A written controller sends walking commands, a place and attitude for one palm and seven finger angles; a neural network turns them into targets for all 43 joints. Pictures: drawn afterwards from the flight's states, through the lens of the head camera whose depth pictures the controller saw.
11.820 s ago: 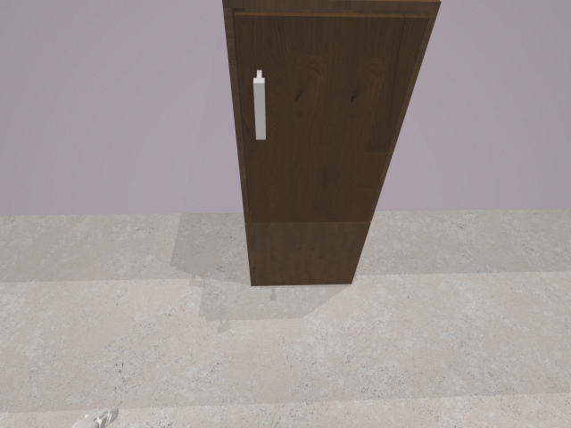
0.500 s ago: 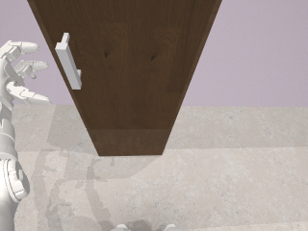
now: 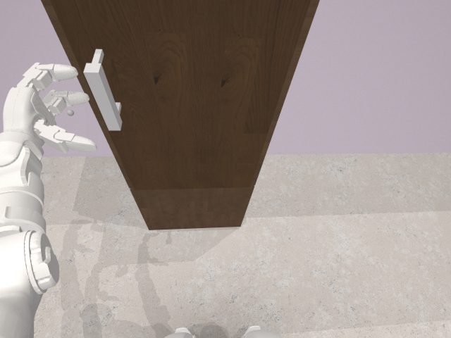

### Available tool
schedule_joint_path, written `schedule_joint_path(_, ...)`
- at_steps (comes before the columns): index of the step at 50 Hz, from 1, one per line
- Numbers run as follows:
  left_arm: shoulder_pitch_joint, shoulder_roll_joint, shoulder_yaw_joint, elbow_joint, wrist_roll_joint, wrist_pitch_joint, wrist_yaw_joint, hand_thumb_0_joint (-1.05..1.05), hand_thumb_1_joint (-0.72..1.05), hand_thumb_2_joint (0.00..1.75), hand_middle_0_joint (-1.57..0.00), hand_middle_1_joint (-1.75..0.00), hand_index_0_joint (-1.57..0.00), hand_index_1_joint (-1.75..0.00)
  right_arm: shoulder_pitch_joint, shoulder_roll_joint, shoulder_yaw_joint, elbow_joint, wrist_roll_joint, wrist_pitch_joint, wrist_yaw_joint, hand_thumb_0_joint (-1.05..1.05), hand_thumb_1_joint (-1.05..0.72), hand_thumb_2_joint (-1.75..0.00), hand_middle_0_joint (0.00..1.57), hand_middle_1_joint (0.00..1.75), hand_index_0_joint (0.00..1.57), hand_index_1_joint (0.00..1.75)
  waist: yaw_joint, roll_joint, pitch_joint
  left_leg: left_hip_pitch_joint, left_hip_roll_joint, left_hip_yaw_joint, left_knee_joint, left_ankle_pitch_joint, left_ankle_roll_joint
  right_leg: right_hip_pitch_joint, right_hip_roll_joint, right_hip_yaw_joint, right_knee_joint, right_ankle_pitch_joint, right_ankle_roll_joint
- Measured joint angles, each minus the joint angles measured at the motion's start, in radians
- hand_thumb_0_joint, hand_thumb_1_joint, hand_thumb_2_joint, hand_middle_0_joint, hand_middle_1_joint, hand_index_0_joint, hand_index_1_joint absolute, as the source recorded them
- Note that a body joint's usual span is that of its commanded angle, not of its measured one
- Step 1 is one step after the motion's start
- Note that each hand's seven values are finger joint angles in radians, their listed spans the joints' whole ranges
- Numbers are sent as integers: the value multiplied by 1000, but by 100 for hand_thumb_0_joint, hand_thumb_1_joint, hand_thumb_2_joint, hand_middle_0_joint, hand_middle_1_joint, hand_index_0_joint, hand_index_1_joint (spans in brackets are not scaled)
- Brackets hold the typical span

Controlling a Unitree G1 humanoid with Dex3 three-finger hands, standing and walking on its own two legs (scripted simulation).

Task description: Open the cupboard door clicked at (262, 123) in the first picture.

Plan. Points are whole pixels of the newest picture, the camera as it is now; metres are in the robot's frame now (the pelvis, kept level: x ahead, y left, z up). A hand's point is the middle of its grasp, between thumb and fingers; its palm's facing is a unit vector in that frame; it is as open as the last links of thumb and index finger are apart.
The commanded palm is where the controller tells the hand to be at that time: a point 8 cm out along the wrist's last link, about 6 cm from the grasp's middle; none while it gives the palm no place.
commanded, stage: slide the fingers in behind the handle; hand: left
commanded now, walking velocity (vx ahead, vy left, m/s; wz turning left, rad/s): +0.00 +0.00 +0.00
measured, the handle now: (107, 92) +0.52 +0.20 +0.11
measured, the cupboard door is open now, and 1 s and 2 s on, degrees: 0 0 1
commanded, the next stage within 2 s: close the thumb around the handle in 1.64 s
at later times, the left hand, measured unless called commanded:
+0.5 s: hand (89, 114) +0.46 +0.21 +0.11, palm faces +0.02 -1.00 +0.02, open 14.0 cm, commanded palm +0.44 +0.26 +0.11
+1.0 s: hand (107, 116) +0.46 +0.18 +0.11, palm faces +0.01 -1.00 +0.01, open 14.0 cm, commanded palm +0.43 +0.23 +0.11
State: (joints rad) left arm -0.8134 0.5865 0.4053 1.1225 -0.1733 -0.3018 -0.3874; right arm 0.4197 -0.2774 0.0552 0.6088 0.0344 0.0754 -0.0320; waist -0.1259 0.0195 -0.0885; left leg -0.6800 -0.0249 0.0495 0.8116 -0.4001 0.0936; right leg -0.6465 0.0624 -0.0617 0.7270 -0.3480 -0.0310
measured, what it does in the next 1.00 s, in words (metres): stands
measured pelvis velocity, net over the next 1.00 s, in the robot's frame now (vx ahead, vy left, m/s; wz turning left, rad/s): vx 0.00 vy -0.02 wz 0.01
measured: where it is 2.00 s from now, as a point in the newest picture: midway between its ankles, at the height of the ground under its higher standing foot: outside the picture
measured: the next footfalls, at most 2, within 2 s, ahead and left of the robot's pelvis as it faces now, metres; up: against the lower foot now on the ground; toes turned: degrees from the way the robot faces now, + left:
none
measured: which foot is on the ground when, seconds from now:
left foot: down 0.00-1.00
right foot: down 0.00-1.00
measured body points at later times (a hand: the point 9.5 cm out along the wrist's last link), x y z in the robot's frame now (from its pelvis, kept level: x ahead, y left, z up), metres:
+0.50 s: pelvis -0.01 -0.01 +0.00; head +0.07 +0.01 +0.44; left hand +0.46 +0.27 +0.11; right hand +0.03 -0.28 -0.10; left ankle -0.01 +0.05 -0.70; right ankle +0.00 -0.11 -0.70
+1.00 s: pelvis +0.00 -0.02 +0.00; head +0.07 +0.00 +0.44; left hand +0.45 +0.24 +0.11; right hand +0.04 -0.28 -0.11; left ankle -0.01 +0.05 -0.70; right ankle +0.00 -0.11 -0.70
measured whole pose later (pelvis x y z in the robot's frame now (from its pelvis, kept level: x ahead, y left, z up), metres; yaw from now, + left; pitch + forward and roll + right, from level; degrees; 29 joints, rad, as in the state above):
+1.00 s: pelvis +0.00 -0.02 +0.00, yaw +0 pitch +14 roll -2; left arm -0.77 0.45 0.33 1.04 -0.17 -0.31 -0.27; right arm 0.39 -0.27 0.04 0.61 0.04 0.04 -0.02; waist -0.12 0.02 -0.09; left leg -0.65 -0.02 0.04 0.81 -0.39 0.07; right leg -0.62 0.07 -0.07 0.74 -0.35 -0.05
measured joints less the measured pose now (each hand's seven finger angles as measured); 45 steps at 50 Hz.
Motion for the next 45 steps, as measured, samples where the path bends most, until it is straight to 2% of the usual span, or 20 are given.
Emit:
schedule_joint_path(5, 13, -6, 9, -6, -6, -12, -1, -1, -50, 30, -30, -120, -30, -120, 7, -1, -1, 13, 2, 1, -3, 1, -90, -90, 20, 30, 20, 30, 0, -7, -1, 8, 2, -3, -1, 3, -3, 9, 2, -3, -2, 2, -4)
schedule_joint_path(10, -1, -2, -13, 3, 0, -5, 7, -1, -51, 30, -30, -120, -30, -120, -2, -8, -6, 14, 4, -11, -10, 1, -90, -90, 20, 30, 20, 30, -6, -10, 5, 5, 2, -12, 3, 7, -6, 9, 2, -12, -1, 5, -8)
schedule_joint_path(16, -15, -34, -35, -3, -8, -12, 20, -1, -51, 30, -30, -120, -30, -120, -19, -18, -11, 17, 2, -26, -8, 1, -90, -90, 20, 30, 20, 30, -1, -8, 5, 2, 0, -14, 5, 11, -8, 6, -1, -15, 5, 5, -10)
schedule_joint_path(25, -12, -54, -30, -6, 10, -6, 57, -1, -50, 30, -30, -120, -30, -120, -34, -6, -5, -4, 1, -37, 0, 1, -90, -90, 20, 30, 20, 30, -4, -12, 2, 5, 5, -6, 5, 9, -13, 1, 4, -7, 14, 2, -15)
schedule_joint_path(34, 4, -64, -43, -25, 1, -8, 61, -1, -50, 30, -30, -120, -30, -120, -26, 5, -2, 2, 5, -34, 3, 1, -90, -90, 20, 30, 20, 30, 5, -10, 3, 12, 7, -12, 4, 5, -18, 10, 7, -11, 12, -2, -21)
schedule_joint_path(41, 18, -106, -68, -60, -13, -7, 74, -1, -51, 30, -30, -120, -30, -120, -24, 3, -12, 15, 4, -37, 8, 1, -90, -90, 20, 30, 20, 30, 13, -4, -5, 21, 5, -14, 0, 4, -19, 18, 6, -13, 9, -5, -21)
schedule_joint_path(45, 16, -120, -66, -50, -6, 4, 89, -1, -51, 30, -30, -120, -30, -120, -31, 4, -11, 12, 4, -35, 10, 1, -90, -90, 20, 30, 20, 30, 9, -7, -7, 28, 5, -11, -3, 3, -19, 23, 6, -9, 10, -7, -22)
